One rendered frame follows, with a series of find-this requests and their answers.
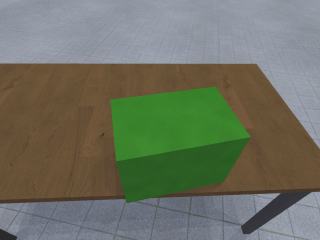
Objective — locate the table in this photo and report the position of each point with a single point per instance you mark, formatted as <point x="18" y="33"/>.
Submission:
<point x="57" y="138"/>

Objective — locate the carton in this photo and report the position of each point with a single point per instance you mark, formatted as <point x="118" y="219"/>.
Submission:
<point x="176" y="141"/>

